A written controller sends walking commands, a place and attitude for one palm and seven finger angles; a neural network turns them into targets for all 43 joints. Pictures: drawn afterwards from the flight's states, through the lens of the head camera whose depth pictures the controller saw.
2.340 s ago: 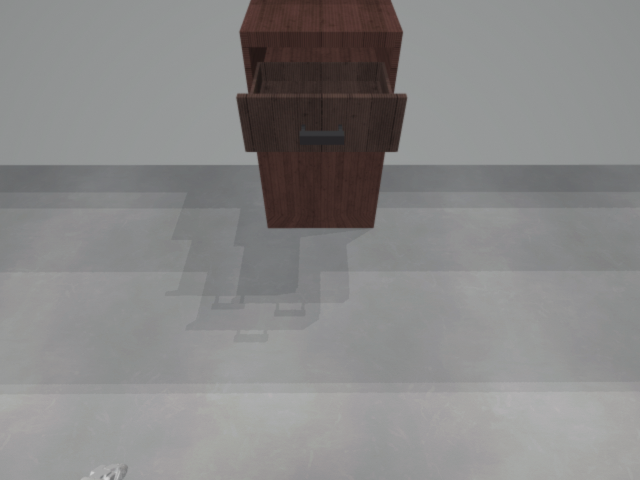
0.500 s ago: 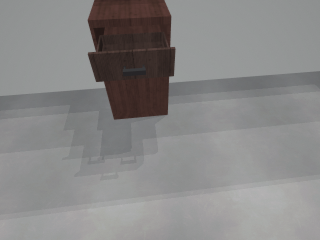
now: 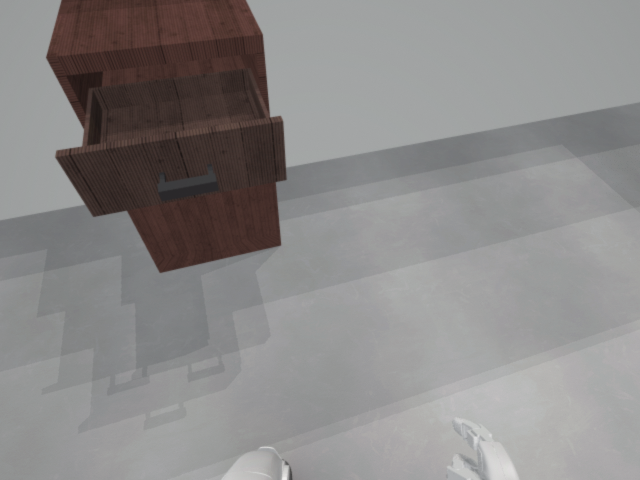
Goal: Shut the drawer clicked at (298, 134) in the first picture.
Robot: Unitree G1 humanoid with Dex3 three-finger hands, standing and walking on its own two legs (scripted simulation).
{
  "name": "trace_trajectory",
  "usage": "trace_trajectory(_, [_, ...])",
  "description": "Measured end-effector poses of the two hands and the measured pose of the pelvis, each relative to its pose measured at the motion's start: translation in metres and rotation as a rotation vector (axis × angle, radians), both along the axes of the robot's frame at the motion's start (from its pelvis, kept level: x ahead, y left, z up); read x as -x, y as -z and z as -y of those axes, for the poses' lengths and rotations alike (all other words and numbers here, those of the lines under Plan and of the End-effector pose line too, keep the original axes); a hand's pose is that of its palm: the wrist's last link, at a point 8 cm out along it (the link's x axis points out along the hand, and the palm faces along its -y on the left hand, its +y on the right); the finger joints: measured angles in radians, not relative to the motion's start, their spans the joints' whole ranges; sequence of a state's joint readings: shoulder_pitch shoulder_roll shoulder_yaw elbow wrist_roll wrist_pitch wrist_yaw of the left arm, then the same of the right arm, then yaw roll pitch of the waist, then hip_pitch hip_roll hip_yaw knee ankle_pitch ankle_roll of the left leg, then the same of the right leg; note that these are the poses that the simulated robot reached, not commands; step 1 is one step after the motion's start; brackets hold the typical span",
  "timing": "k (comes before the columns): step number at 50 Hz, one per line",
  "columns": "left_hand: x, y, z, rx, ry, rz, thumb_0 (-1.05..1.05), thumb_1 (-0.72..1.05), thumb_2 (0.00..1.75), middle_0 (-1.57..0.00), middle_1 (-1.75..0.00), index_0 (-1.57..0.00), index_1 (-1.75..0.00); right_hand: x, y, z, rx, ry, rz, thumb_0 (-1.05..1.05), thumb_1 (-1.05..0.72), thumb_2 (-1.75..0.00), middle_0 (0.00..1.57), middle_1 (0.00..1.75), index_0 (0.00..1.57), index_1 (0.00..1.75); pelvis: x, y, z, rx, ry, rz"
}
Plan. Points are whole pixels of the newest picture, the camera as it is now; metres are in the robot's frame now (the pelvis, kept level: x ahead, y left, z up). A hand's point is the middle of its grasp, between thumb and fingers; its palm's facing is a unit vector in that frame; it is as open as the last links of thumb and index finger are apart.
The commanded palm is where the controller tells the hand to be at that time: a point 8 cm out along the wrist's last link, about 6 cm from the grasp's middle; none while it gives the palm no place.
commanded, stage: walk to a spot facing it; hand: left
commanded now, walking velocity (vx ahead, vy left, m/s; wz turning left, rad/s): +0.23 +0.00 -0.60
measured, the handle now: (187, 179) +0.62 +0.36 -0.07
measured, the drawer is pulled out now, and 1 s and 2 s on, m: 0.29 0.29 0.29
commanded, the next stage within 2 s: turn to face it in 0.34 s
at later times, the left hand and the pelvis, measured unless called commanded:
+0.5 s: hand (267, 334) +0.35 +0.14 -0.14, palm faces -0.34 -0.90 -0.27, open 7.4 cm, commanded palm none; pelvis +0.14 +0.00 -0.01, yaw -19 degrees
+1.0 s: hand (226, 375) +0.28 +0.19 -0.15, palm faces -0.06 -0.97 -0.23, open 7.4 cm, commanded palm none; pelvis +0.17 +0.00 +0.02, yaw -6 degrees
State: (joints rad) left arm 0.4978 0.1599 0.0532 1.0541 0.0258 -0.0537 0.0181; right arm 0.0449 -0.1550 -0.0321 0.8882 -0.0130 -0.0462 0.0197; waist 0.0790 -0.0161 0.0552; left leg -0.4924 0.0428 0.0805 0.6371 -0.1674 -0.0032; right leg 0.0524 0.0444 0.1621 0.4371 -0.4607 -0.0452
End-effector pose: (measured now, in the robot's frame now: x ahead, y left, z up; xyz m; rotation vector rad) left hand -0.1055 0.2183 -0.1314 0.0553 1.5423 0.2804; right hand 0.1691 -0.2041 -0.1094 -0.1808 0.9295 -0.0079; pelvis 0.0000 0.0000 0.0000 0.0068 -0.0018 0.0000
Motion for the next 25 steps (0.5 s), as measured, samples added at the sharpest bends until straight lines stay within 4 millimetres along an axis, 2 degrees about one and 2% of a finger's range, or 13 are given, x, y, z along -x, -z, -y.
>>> trace_trajectory(2, [-0.03, 0.013, -0.02, 0.002, 0.029, 0.002, 0.01, 0.9, 0.9, -0.2, -0.3, -0.2, -0.3, -0.016, 0.003, -0.005, 0.019, 0.033, 0.053, 0.01, -0.91, -0.9, 0.2, 0.3, 0.2, 0.3, -0.019, 0.011, -0.011, 0.019, 0.044, 0.004])
trace_trajectory(4, [-0.07, 0.018, -0.039, -0.005, 0.078, 0.033, 0.01, 0.9, 0.9, -0.2, -0.3, -0.2, -0.3, -0.013, 0.001, -0.005, 0.03, 0.076, 0.045, 0.01, -0.91, -0.9, 0.2, 0.3, 0.2, 0.3, -0.031, 0.011, -0.016, 0.005, 0.079, 0.016])
trace_trajectory(7, [-0.144, 0.013, -0.057, -0.015, 0.155, 0.133, 0.01, 0.91, 0.9, -0.2, -0.3, -0.2, -0.3, 0.009, 0.001, 0.0, 0.047, 0.155, -0.033, 0.0, -0.91, -0.9, 0.2, 0.3, 0.2, 0.3, -0.05, 0.002, -0.021, -0.001, 0.118, 0.022])
trace_trajectory(11, [-0.243, -0.004, -0.062, -0.024, 0.25, 0.282, 0.01, 0.91, 0.9, -0.19, -0.3, -0.19, -0.3, 0.05, 0.006, 0.006, 0.058, 0.263, -0.179, 0.0, -0.91, -0.9, 0.2, 0.3, 0.2, 0.3, -0.073, -0.008, -0.027, -0.005, 0.17, 0.015])
trace_trajectory(15, [-0.326, -0.019, -0.048, -0.023, 0.371, 0.372, 0.0, 0.91, 0.9, -0.19, -0.3, -0.19, -0.3, 0.087, 0.012, 0.015, 0.055, 0.373, -0.291, 0.0, -0.92, -0.9, 0.2, 0.3, 0.2, 0.3, -0.094, -0.011, -0.027, -0.007, 0.222, 0.014])
trace_trajectory(19, [-0.394, -0.025, -0.019, -0.017, 0.5, 0.422, 0.0, 0.91, 0.9, -0.19, -0.3, -0.19, -0.3, 0.116, 0.022, 0.024, 0.038, 0.478, -0.373, 0.01, -0.92, -0.9, 0.2, 0.3, 0.2, 0.3, -0.114, -0.006, -0.019, -0.013, 0.278, 0.018])
trace_trajectory(22, [-0.437, -0.021, 0.009, -0.015, 0.586, 0.474, 0.0, 0.91, 0.9, -0.19, -0.3, -0.19, -0.3, 0.131, 0.035, 0.031, 0.019, 0.534, -0.422, 0.01, -0.91, -0.9, 0.2, 0.3, 0.2, 0.3, -0.13, 0.006, -0.006, -0.019, 0.31, 0.017])
trace_trajectory(25, [-0.462, -0.02, 0.031, -0.005, 0.624, 0.518, 0.0, 0.91, 0.9, -0.19, -0.3, -0.19, -0.3, 0.134, 0.041, 0.035, 0.015, 0.565, -0.465, 0.01, -0.91, -0.9, 0.2, 0.3, 0.2, 0.3, -0.138, 0.01, 0.0, 0.005, 0.326, 0.018])
